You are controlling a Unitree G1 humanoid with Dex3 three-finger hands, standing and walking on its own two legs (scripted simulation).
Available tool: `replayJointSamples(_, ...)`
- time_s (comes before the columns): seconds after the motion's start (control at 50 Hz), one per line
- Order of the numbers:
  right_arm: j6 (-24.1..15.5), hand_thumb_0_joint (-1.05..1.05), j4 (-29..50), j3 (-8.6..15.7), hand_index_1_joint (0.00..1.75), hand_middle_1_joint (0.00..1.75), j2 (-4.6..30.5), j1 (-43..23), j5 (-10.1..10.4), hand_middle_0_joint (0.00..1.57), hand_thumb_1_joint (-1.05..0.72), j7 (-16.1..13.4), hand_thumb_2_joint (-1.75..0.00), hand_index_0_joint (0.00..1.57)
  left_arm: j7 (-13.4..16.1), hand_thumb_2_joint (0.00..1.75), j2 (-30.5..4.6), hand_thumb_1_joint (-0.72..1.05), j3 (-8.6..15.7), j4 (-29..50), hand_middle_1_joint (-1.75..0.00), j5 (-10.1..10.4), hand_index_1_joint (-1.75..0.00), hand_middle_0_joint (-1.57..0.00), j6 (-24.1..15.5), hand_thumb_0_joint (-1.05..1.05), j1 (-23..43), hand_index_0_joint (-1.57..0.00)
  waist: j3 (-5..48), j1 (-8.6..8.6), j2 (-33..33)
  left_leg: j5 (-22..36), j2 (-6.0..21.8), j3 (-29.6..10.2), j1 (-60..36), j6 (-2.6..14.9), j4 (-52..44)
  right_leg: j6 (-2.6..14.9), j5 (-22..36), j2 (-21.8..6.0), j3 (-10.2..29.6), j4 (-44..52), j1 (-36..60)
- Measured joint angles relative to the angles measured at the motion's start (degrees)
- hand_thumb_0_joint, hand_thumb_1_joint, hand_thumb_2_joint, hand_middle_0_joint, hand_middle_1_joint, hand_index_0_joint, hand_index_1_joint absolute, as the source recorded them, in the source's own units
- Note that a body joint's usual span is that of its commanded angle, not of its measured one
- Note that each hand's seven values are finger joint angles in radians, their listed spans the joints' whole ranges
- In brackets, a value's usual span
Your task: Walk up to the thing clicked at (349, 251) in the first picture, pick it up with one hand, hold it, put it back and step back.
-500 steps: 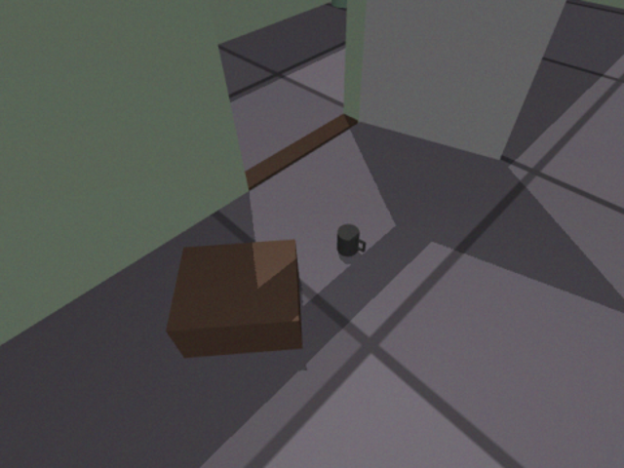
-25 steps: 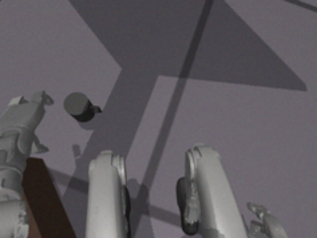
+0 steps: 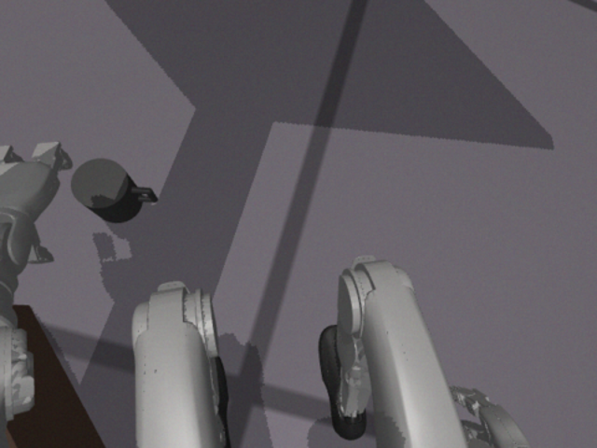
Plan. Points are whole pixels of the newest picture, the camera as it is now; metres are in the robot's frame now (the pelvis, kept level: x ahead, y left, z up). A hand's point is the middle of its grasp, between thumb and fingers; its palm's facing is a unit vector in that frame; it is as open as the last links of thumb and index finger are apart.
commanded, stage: rise first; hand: left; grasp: from above
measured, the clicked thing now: (119, 193) +0.51 +0.28 -0.31
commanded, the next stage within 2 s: none
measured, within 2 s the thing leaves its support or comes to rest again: neither
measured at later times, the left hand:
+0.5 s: hand (50, 207) +0.45 +0.33 -0.18, palm faces -0.46 -0.06 -0.88, open 13.9 cm
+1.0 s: hand (50, 200) +0.46 +0.33 -0.18, palm faces -0.46 -0.06 -0.89, open 14.0 cm
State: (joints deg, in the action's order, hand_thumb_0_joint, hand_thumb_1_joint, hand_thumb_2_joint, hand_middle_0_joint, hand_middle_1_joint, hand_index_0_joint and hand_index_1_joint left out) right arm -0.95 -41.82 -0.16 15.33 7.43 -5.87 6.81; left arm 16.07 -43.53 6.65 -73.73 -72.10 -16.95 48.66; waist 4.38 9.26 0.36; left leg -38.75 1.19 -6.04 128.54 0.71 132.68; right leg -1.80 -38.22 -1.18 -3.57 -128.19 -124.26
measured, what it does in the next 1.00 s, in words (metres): stands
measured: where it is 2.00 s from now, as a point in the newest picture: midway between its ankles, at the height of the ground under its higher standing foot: (280, 414)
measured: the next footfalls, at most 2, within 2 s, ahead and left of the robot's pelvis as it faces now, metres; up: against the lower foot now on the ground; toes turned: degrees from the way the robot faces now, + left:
none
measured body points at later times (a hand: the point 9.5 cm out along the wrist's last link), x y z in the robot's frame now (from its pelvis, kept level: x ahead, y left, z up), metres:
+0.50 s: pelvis +0.01 +0.00 -0.02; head +0.25 +0.07 +0.35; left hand +0.47 +0.33 -0.13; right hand +0.07 -0.28 -0.12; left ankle +0.08 +0.12 -0.33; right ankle +0.10 -0.13 -0.33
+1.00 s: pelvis +0.01 +0.00 -0.02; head +0.25 +0.07 +0.34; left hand +0.48 +0.33 -0.13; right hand +0.07 -0.28 -0.13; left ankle +0.08 +0.12 -0.33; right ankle +0.10 -0.13 -0.33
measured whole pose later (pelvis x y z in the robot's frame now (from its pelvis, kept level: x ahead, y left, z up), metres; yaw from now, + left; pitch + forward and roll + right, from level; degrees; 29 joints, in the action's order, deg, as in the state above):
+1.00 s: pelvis +0.01 +0.00 -0.02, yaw -2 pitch +34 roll -9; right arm -0.7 -41.5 -3.6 15.8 7.4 -8.3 8.7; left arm 19.2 -49.2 8.4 -81.2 -74.1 -17.3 54.8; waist 1.8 12.5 1.4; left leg -40.2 1.2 -7.9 132.6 0.4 137.9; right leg -2.0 -39.1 -0.6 -4.8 -132.3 -127.8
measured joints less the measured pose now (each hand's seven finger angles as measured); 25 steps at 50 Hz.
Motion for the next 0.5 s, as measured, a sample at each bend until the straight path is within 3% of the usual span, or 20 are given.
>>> replayJointSamples(0.2,0.1,0.00,0.0,-1.0,0.30,0.30,0.0,0.0,-1.2,0.21,-0.91,0.7,-0.90,0.20,1.6,0.99,-2.0,-0.51,0.9,-2.9,-1.05,-1.3,-1.03,-0.07,-0.8,0.00,2.2,-0.09,-0.9,0.83,0.6,-0.8,0.1,-0.6,1.7,-0.40,2.2,0.19,-0.5,0.2,-0.4,-2.1,-1.9)
replayJointSamples(0.5,0.3,0.00,0.0,-1.8,0.30,0.30,0.7,0.4,-2.1,0.21,-0.91,1.3,-0.90,0.20,2.3,0.98,-3.5,-0.50,2.3,-3.6,-1.07,-1.1,-1.04,-0.07,-0.4,0.00,2.9,-0.10,-2.3,1.89,0.7,-1.5,0.2,-1.4,2.8,-0.44,3.7,0.09,-0.9,0.6,-1.0,-3.0,-2.7)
